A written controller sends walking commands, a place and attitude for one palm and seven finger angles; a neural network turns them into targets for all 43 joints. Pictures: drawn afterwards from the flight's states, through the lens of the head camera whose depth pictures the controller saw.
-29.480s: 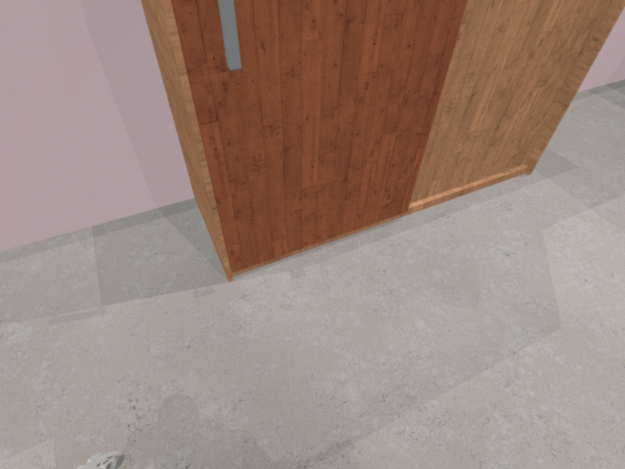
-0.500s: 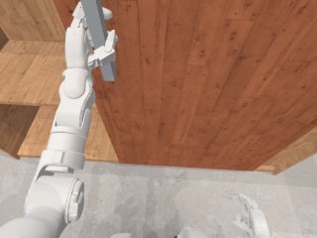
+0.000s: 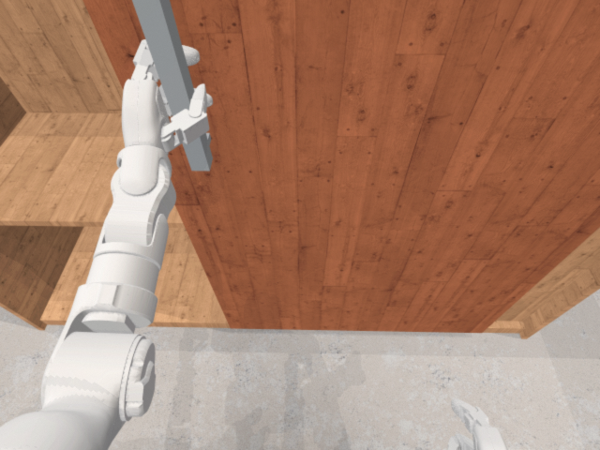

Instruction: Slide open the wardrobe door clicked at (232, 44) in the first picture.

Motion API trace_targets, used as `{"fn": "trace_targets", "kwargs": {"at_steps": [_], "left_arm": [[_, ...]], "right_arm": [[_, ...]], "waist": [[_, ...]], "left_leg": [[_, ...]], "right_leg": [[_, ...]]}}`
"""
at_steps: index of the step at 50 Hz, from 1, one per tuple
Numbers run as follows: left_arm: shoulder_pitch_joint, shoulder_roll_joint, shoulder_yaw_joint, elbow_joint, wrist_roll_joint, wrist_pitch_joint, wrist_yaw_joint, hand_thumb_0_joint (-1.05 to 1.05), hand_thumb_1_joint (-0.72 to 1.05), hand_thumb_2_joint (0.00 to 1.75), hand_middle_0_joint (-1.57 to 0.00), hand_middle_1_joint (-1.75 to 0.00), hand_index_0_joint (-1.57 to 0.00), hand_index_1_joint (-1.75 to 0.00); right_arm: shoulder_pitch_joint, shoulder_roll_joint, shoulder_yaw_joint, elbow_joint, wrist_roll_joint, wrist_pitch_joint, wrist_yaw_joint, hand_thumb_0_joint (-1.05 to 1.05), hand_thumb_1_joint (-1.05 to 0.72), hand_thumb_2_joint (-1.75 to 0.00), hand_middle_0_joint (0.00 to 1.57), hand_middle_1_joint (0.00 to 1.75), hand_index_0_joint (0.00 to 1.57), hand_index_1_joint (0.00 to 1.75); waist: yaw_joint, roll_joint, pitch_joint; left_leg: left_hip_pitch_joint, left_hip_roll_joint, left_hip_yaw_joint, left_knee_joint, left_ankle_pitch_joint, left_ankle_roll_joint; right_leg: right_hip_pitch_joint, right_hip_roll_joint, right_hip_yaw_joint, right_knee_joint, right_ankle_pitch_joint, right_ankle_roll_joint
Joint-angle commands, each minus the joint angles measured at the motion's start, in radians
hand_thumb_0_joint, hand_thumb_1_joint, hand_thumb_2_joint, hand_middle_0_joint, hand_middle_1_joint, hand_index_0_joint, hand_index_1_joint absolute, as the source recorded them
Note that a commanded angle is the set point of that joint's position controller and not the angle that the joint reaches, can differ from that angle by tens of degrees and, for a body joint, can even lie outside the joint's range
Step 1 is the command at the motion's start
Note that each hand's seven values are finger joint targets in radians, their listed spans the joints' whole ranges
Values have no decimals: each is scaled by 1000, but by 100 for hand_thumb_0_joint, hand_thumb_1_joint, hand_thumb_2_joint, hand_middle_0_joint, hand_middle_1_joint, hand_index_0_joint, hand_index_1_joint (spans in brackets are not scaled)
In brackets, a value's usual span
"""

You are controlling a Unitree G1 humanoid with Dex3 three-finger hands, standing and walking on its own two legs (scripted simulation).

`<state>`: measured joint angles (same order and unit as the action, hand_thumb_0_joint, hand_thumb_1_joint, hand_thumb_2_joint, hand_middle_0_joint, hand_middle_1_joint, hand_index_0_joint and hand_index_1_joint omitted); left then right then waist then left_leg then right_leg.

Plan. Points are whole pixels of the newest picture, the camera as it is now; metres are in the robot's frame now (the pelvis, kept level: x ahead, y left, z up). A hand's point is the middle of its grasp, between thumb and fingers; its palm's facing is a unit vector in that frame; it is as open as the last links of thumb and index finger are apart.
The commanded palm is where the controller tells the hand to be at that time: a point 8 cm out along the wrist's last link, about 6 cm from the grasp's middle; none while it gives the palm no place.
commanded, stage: loosen the grip on the handle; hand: left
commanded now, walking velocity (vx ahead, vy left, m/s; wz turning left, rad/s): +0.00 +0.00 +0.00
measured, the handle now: (183, 79) +0.50 +0.17 +0.22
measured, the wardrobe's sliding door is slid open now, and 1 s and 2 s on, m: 0.66 0.66 0.66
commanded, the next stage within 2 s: slip the hand off the handle in 0.58 s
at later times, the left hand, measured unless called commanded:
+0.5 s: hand (193, 107) +0.45 +0.15 +0.21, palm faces +0.16 -0.98 -0.11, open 14.1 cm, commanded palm +0.42 +0.19 +0.20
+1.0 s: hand (178, 102) +0.46 +0.17 +0.21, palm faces +0.11 -0.99 -0.07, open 14.6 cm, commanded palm +0.43 +0.24 +0.21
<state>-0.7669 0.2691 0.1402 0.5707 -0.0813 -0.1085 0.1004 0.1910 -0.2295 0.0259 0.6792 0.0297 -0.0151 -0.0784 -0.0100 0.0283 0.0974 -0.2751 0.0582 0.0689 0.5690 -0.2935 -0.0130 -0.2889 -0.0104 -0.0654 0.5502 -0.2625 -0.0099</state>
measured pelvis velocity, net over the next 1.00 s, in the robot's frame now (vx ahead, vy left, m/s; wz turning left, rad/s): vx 0.00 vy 0.01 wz -0.10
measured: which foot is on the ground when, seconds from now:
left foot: down 0.00-1.00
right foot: down 0.00-1.00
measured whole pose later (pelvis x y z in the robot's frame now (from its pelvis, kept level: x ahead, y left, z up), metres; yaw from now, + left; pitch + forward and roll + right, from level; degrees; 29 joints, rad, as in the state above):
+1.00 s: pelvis +0.00 +0.01 +0.00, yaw -6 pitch +4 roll +0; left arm -0.76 0.36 0.30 0.74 -0.04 -0.17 -0.02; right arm 0.30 -0.24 0.04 0.65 0.01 -0.13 -0.06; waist -0.05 -0.01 -0.08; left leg -0.35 -0.01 0.02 0.55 -0.28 0.02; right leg -0.39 0.02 0.02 0.53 -0.21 0.00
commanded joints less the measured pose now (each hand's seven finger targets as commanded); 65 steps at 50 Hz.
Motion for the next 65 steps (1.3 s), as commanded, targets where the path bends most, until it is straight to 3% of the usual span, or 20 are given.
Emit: {"fn": "trace_targets", "kwargs": {"at_steps": [1,2,3,5,6,7,9,13,16,19,20,22,24,26,28,33,35,51,61,65], "left_arm": [[-1050,682,452,150,127,2,-52,0,78,84,-45,-140,-45,-140],[-807,382,227,205,130,29,-65,0,66,78,-45,-140,-45,-140],[-648,191,163,252,94,30,-88,0,54,73,-45,-140,-45,-140],[-648,235,219,171,15,-42,-100,0,30,61,-45,-140,-45,-140],[-642,329,296,190,33,-78,-77,0,17,55,-45,-140,-45,-140],[-698,208,154,170,52,-116,-72,0,5,49,-45,-140,-45,-140],[-670,153,70,213,113,-176,-46,0,-19,37,-45,-140,-45,-140],[-695,242,83,280,122,-239,-28,0,-55,20,-41,-135,-41,-135],[-759,320,109,308,109,-260,-49,0,-55,20,-37,-130,-37,-130],[-820,295,57,314,108,-251,-71,0,-55,20,-33,-125,-33,-125],[-804,552,254,192,110,-260,-65,0,-55,20,-32,-123,-32,-123],[-801,508,223,172,82,-247,-63,0,-55,20,-29,-120,-29,-120],[-712,384,154,245,54,-221,-68,0,-55,20,-26,-117,-26,-117],[-621,417,197,237,39,-207,-59,0,-55,20,-25,-115,-25,-115],[-646,404,170,153,54,-204,-46,0,-55,20,-25,-115,-25,-115],[-571,363,163,99,47,-192,-26,0,-55,20,-25,-115,-25,-115],[-624,460,227,121,62,-183,-18,0,-55,20,-25,-115,-25,-115],[-372,454,303,-95,25,-70,-55,0,-55,20,-25,-115,-25,-115],[-445,400,213,-176,-1,-105,-184,0,-55,20,-25,-115,-25,-115],[-362,368,198,-129,-46,-83,-257,0,-55,20,-25,-115,-25,-115]], "right_arm": [[90,-209,-177,9,-57,-143,29,0,-90,-90,20,30,20,30],[190,-157,-107,-21,-19,-149,34,0,-90,-90,20,30,20,30],[207,-161,-115,-8,-14,-134,41,0,-90,-90,20,30,20,30],[145,-173,-99,-19,-28,-139,51,0,-90,-90,20,30,20,30],[154,-173,-96,-16,-33,-139,53,0,-90,-90,20,30,20,30],[148,-154,-83,-34,-38,-137,67,0,-90,-90,20,30,20,30],[172,-154,-91,-40,-35,-141,88,0,-90,-90,20,30,20,30],[160,-188,-86,-75,-21,-148,86,0,-90,-90,20,30,20,30],[177,-202,-87,-67,-12,-159,71,0,-90,-90,20,30,20,30],[210,-200,-84,-53,-6,-176,65,0,-90,-90,20,30,20,30],[200,-220,-98,-64,-2,-175,59,0,-90,-90,20,30,20,30],[190,-203,-82,-78,1,-172,46,0,-90,-90,20,30,20,30],[185,-196,-75,-67,5,-184,43,0,-90,-90,20,30,20,30],[177,-211,-74,-80,2,-191,37,0,-90,-90,20,30,20,30],[178,-208,-75,-82,-1,-197,36,0,-90,-90,20,30,20,30],[172,-206,-70,-87,-6,-207,31,0,-90,-90,20,30,20,30],[176,-209,-65,-73,-8,-202,19,0,-90,-90,20,30,20,30],[115,-167,-44,-151,-8,-128,-4,0,-90,-90,20,30,20,30],[135,-170,-51,-133,0,-129,-19,0,-90,-90,20,30,20,30],[143,-175,-53,-120,11,-137,-20,0,-90,-90,20,30,20,30]], "waist": [[-74,-10,-628],[-87,-174,-680],[-95,-191,-618],[-50,50,-572],[-41,108,-541],[-73,103,-504],[-104,28,-388],[-122,-148,-338],[-124,-105,-387],[-137,-25,-445],[-56,40,-581],[-71,95,-600],[-86,-6,-412],[-71,-49,-358],[-73,5,-395],[-67,-43,-358],[-72,-56,-353],[17,-8,-439],[-46,63,-474],[-32,63,-459]], "left_leg": [[-56,-35,-54,-111,527,31],[75,-42,-16,-41,642,16],[60,-29,-34,-23,607,8],[136,-39,-17,-38,442,10],[119,-40,-23,-32,409,9],[92,-47,-20,-36,351,20],[24,-37,-34,-36,198,39],[-128,-51,-35,-60,-108,57],[-152,-62,-21,-38,-147,55],[-153,-75,-32,-33,-178,52],[-124,-72,-30,-37,-148,53],[-104,-71,-48,-65,-148,55],[-161,-64,-50,-72,-198,55],[-182,-63,-42,-75,-182,61],[-143,-59,-48,-90,-158,62],[-116,-54,-60,-108,-168,63],[-130,-52,-62,-103,-149,65],[0,-52,-63,-89,294,46],[99,-53,-83,-65,307,44],[98,-56,-94,-64,291,39]], "right_leg": [[208,-7,59,47,661,-87],[158,10,28,47,651,-51],[64,6,15,33,599,-28],[26,-2,45,-21,442,-30],[26,-3,43,-28,399,-40],[-9,0,46,-36,355,-35],[-112,2,41,-54,202,-28],[-132,-11,88,-111,-124,-11],[-127,-16,126,-127,-226,-10],[-136,-8,136,-113,-245,-12],[-26,-16,164,-113,-245,-21],[-4,-7,148,-102,-186,-23],[-59,-3,146,-145,-255,-19],[-50,-8,148,-165,-271,-18],[-46,-1,132,-139,-210,-20],[-56,3,113,-138,-183,-15],[-44,2,117,-133,-160,-11],[109,9,63,-58,304,-34],[48,23,59,-67,291,-32],[29,25,51,-71,279,-33]]}}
